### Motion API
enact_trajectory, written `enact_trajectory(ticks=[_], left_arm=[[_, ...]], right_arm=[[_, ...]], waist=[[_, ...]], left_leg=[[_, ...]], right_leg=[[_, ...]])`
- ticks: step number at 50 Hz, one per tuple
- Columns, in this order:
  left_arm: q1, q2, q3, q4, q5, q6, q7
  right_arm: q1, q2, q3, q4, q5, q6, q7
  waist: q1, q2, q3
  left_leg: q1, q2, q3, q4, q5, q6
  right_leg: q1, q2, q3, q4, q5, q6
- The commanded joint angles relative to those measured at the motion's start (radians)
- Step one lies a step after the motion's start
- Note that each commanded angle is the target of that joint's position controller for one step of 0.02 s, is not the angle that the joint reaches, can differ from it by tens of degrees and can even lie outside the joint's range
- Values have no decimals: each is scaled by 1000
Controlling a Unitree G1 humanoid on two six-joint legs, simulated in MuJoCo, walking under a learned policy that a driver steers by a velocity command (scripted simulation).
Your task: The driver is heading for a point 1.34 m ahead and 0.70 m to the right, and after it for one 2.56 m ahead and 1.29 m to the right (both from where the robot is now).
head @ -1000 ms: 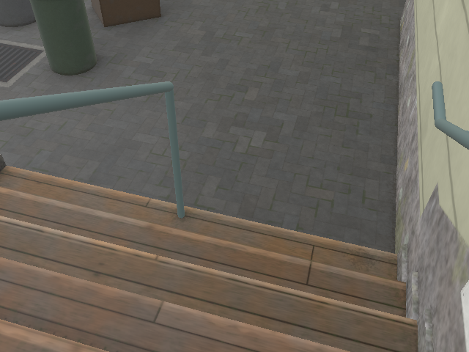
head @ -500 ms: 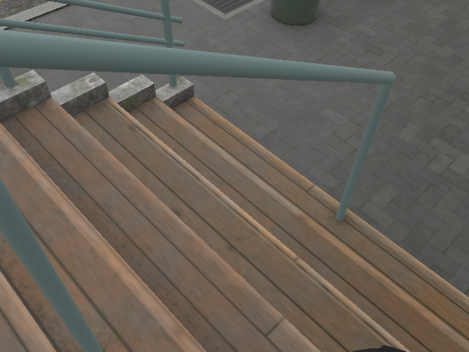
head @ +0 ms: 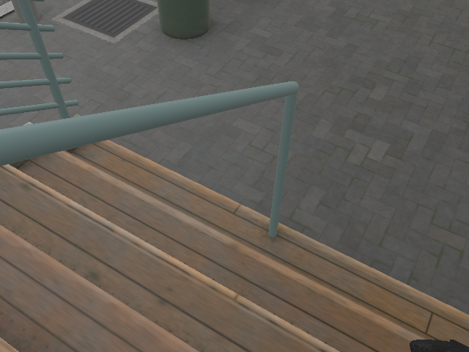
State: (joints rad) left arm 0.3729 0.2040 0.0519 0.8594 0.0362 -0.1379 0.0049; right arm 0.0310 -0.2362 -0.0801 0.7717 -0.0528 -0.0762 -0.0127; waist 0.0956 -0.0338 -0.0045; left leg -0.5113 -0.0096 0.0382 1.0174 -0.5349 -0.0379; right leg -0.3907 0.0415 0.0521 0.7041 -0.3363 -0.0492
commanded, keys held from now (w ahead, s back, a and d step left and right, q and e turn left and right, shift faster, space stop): e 0.50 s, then w+e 0.42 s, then w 0.08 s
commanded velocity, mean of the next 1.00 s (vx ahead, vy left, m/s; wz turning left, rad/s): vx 0.16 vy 0.00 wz -0.56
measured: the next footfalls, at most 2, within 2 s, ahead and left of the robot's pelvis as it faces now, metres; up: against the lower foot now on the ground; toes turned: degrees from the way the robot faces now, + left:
left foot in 0.14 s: +0.08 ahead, +0.12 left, +0.00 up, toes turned -3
right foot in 0.68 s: -0.05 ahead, -0.09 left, +0.00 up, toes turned -32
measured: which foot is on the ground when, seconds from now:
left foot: up 0.00-0.12, down 0.14-0.68, up 0.70-1.00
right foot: down 0.00-0.16, up 0.18-0.66, down 0.68-1.00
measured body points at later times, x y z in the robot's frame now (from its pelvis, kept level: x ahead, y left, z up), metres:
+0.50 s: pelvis +0.02 +0.04 +0.01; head +0.05 +0.04 +0.46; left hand +0.24 +0.23 -0.10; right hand +0.02 -0.25 -0.10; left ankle +0.04 +0.12 -0.72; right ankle -0.05 -0.07 -0.66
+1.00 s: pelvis +0.07 -0.07 -0.04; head +0.07 -0.07 +0.41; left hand +0.17 +0.13 -0.19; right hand +0.09 -0.34 -0.15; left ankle +0.27 -0.03 -0.75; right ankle -0.09 -0.07 -0.72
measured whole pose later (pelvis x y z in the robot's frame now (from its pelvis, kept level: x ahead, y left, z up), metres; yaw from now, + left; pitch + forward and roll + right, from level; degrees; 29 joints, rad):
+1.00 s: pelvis +0.07 -0.07 -0.04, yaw -36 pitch +3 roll -1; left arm 0.48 0.18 -0.01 0.90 0.09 -0.10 -0.06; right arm 0.15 -0.22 0.05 0.76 -0.11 -0.06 0.06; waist 0.10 0.03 -0.08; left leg -0.61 0.06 -0.06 0.64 0.25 -0.01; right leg -0.28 0.12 0.04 0.92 -0.70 -0.10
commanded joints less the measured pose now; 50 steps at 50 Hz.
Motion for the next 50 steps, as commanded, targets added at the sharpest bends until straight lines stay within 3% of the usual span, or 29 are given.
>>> enact_trajectory(ticks=[1, 3, 4, 5, 6, 7, 8, 9, 10, 11, 12, 14, 17, 18, 20, 24, 29, 32, 33, 34, 35, 36, 37, 38, 39, 42, 43, 45, 50], left_arm=[[-104, 104, 11, -130, 48, 54, -35], [-196, 158, 28, -178, 28, 58, -47], [-246, 143, 18, -191, 55, 47, -40], [-256, 140, 15, -202, 46, 38, -29], [-166, 126, 15, -167, -5, 29, -27], [-70, 138, 21, -114, 0, 29, -29], [-24, 116, 18, -104, 10, 33, -43], [62, -12, -11, -141, 23, 38, -35], [-28, 42, -12, -155, 39, 63, -36], [-100, 95, 3, -151, 30, 104, -10], [-72, 116, 12, -152, 15, 131, 15], [-28, 133, 10, -143, 47, 141, 6], [-46, 135, 11, -164, 51, 109, -48], [-73, 138, 15, -171, 34, 102, -51], [-122, 105, -7, -198, 40, 104, -58], [-207, 87, -24, -235, 39, 131, -22], [-166, 138, 16, -185, 63, 128, -25], [-121, 119, 38, -137, 24, 78, -21], [-68, 116, 53, -113, 32, 61, -14], [62, 145, 76, -62, 58, 34, -5], [188, 253, 91, -34, 71, 4, 15], [212, 259, 87, -27, 81, -14, -21], [131, 162, 68, -26, 68, -20, -58], [79, 121, 53, -22, 41, -10, -80], [34, 118, 45, -27, 26, 6, -91], [-68, 16, -17, -62, 57, 23, -64], [-54, 47, -15, -58, 53, 18, -52], [5, 111, -15, -38, 60, 14, -41], [136, 142, -28, 17, 49, 23, -62]], right_arm=[[141, -10, 9, -51, -22, 15, -7], [174, -14, 17, -85, -4, 39, 4], [268, -13, 27, -64, -10, 40, 11], [329, -23, 22, -66, -9, 39, 7], [241, -32, 20, -115, 8, 35, -6], [208, -52, 17, -132, 39, 40, -11], [232, -120, -14, -133, 37, 40, -29], [222, -216, -32, -139, 52, 35, -37], [228, -112, 5, -150, -69, 15, -3], [207, -30, 34, -137, -62, 8, 6], [159, -49, 26, -125, -22, 2, 25], [78, -32, 37, -117, 13, -17, 31], [76, -85, 42, -124, -19, -19, 6], [97, -89, 37, -109, -4, -12, 0], [226, -129, 28, -52, 10, -4, -17], [387, -186, -11, 27, 20, -11, -29], [301, -184, -33, 2, 25, -29, -9], [284, -185, -28, 21, 13, -21, -14], [262, -200, -28, 24, -5, -14, -12], [203, -166, -17, 18, -32, -7, -8], [158, -67, 17, -77, -57, -7, 15], [87, 4, 54, -152, -5, -16, 35], [24, -33, 52, -146, 20, -21, 28], [64, -98, 38, -108, 16, -25, 20], [149, -138, 32, -68, -6, -20, 15], [218, -78, 78, -10, -74, -13, 43], [185, -77, 86, -9, -65, -10, 54], [129, -80, 96, -25, -42, -5, 73], [52, -42, 119, -89, -68, 11, 69]], waist=[[-134, -33, -86], [-193, -19, -45], [-209, -43, -60], [-234, 1, -83], [-198, 52, -64], [-142, -19, -77], [-130, -40, -146], [-37, 248, -261], [-116, 143, -134], [-120, -33, -117], [-64, 11, -163], [3, 30, -205], [-23, 59, -187], [-46, 58, -153], [-109, 96, -137], [-204, 151, -126], [-189, 187, -31], [-152, 124, -43], [-111, 69, -56], [-11, -47, -59], [-10, -180, -115], [16, -69, -50], [16, -1, 67], [-19, 8, 73], [-64, -4, 53], [-96, -4, 36], [-73, -51, 32], [-44, 21, 28], [-19, -27, 84]], left_leg=[[125, 6, 10, 29, 206, -24], [278, -11, 39, -85, 221, -27], [344, 13, -6, 18, 399, -3], [330, 14, -12, -52, 341, 15], [248, -23, 28, -379, 155, 38], [279, -25, 26, -540, 330, 97], [414, 44, -51, -598, 504, 187], [617, 327, -333, -550, 1155, 520], [444, 495, -556, -653, 952, 582], [451, 471, -498, -651, 904, 515], [444, 454, -422, -636, 1074, 478], [322, 313, -169, -568, 1213, 363], [170, 238, 12, -569, 974, 337], [202, 254, 10, -591, 906, 331], [323, 290, -3, -588, 868, 325], [456, 432, -103, -643, 810, 352], [282, 430, -90, -806, -129, 246], [276, 419, -17, -707, -138, 230], [219, 383, 36, -581, -115, 221], [30, 294, 109, -258, -110, 190], [-286, 125, 87, 81, -125, 121], [-522, 39, -150, 32, -67, 92], [-573, 67, -183, 53, 4, 89], [-553, 82, -137, 104, 78, 76], [-472, 96, -110, 120, 161, 79], [-268, 122, -172, -66, 603, 70], [-251, 113, -149, -111, 700, 60], [-61, 78, -107, -298, 972, 50], [74, 33, -65, -413, 746, 9]], right_leg=[[-151, -199, 339, -233, 501, -219], [-326, -155, 319, -283, 354, -197], [-365, -162, 344, -222, 396, -180], [-330, -179, 370, -148, 484, -188], [-180, -181, 360, -130, 438, -213], [-76, -176, 375, -87, 391, -230], [-83, -123, 350, 44, 251, -180], [-332, 51, 78, 379, -256, -36], [-544, 36, 182, 578, -190, 52], [-620, 17, 240, 595, -98, 95], [-576, 4, 207, 709, -126, 129], [-411, -11, 115, 846, -32, 146], [-291, -12, -6, 936, 68, 157], [-331, -44, 7, 819, 51, 161], [-364, -94, -25, 592, 19, 168], [-310, -125, -101, 248, -118, 161], [-50, -68, -182, 24, -82, -16], [147, -44, -201, -185, 27, -52], [282, -24, -199, -265, 99, -52], [481, -48, -128, -320, 141, -48], [695, -265, 257, -270, 535, -193], [683, -439, 495, -381, 300, -303], [595, -425, 417, -409, 192, -294], [527, -343, 301, -350, 112, -261], [408, -285, 202, -314, 132, -236], [92, -178, 148, -266, 120, -196], [65, -177, 160, -234, 118, -220], [-132, -108, 117, -115, 14, -214], [-171, -109, 298, 22, -162, -257]])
